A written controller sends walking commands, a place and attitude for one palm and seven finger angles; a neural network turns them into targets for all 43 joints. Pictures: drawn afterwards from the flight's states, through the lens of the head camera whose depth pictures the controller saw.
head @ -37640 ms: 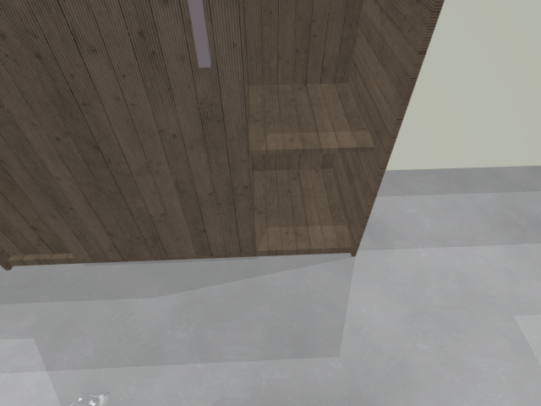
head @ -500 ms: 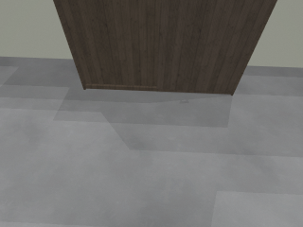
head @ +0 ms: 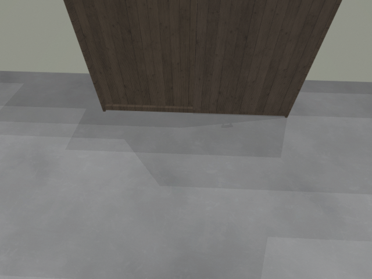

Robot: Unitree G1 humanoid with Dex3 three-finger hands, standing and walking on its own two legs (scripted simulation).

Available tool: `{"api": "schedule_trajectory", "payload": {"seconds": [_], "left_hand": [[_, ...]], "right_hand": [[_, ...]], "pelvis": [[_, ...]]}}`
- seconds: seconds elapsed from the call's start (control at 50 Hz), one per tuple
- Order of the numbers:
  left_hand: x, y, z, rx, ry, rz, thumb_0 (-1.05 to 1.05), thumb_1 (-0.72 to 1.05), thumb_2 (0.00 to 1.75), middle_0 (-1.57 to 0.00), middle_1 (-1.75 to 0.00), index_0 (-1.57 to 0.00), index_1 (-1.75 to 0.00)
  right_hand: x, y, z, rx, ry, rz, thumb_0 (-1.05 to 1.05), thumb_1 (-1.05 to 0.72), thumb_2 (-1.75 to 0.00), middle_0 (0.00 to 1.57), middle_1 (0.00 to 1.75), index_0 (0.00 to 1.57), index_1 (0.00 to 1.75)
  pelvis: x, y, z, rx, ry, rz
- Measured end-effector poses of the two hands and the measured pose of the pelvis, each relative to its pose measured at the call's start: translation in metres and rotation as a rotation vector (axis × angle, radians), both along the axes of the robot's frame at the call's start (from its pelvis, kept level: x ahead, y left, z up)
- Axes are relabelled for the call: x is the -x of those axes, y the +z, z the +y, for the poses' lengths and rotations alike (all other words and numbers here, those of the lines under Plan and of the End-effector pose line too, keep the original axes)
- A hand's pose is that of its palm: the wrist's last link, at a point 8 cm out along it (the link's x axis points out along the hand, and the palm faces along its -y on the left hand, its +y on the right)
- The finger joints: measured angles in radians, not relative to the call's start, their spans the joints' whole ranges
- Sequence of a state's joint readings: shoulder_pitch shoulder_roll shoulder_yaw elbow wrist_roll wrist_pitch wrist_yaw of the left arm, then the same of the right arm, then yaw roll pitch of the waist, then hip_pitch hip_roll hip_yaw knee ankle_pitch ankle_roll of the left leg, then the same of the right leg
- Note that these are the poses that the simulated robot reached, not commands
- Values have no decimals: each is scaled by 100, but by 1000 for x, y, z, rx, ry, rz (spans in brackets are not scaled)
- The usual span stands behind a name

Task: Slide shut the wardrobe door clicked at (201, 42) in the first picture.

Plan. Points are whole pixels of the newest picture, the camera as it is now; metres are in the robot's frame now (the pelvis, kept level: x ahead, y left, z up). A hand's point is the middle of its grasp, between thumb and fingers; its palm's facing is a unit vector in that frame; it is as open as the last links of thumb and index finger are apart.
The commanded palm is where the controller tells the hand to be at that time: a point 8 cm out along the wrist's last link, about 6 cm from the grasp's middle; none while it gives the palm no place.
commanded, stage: look to check the result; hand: left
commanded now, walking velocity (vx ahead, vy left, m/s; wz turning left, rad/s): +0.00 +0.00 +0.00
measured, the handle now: out of the picture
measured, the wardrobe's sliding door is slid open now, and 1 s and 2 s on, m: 0.00 0.00 0.00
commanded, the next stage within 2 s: none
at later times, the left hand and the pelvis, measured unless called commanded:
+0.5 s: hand out of the picture +0.05 +0.20 -0.17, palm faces +0.00 -0.97 -0.25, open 7.4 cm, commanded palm none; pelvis +0.01 -0.01 +0.00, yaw +0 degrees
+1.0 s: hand out of the picture +0.09 +0.22 -0.15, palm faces +0.00 -0.95 -0.32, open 7.4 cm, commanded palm none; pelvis +0.01 -0.02 +0.00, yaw +0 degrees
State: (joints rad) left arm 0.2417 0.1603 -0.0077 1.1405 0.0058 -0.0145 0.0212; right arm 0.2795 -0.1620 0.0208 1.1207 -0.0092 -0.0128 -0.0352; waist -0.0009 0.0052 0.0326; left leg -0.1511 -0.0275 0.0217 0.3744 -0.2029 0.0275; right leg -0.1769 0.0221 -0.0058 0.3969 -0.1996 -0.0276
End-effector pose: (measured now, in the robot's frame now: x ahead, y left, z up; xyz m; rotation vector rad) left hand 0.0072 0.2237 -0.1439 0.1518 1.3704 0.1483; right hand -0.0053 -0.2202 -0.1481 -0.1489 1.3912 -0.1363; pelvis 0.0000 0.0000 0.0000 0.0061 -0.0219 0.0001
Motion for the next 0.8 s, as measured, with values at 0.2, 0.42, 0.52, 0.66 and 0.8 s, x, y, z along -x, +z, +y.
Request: {"api": "schedule_trajectory", "payload": {"seconds": [0.2, 0.42, 0.52, 0.66, 0.8], "left_hand": [[-13, 3, 5, -15, -9, -19, 1, 91, 89, -20, -30, -20, -30], [-27, 8, 15, -46, -20, -39, 1, 91, 89, -20, -30, -20, -30], [-34, 11, 21, -61, -25, -54, 1, 90, 89, -20, -30, -20, -30], [-47, 15, 27, -82, -33, -79, 1, 90, 89, -20, -30, -20, -30], [-59, 21, 33, -103, -43, -109, 1, 90, 89, -20, -30, -20, -30]], "right_hand": [[-9, 3, -14, 24, 8, -9, 1, -90, -90, 20, 30, 20, 30], [-23, 6, -31, 51, 22, -24, 1, -90, -90, 20, 30, 20, 30], [-32, 8, -39, 64, 33, -38, 1, -90, -90, 20, 30, 20, 30], [-48, 11, -51, 82, 47, -67, 1, -90, -90, 20, 30, 20, 30], [-63, 15, -62, 100, 60, -98, 1, -90, -90, 20, 30, 20, 30]], "pelvis": [[-4, 1, -3, 0, 0, -1], [-8, 2, -7, 1, 1, -2], [-9, 2, -8, 1, 3, -2], [-11, 3, -11, 1, 4, -2], [-13, 3, -14, 1, 6, -3]]}}
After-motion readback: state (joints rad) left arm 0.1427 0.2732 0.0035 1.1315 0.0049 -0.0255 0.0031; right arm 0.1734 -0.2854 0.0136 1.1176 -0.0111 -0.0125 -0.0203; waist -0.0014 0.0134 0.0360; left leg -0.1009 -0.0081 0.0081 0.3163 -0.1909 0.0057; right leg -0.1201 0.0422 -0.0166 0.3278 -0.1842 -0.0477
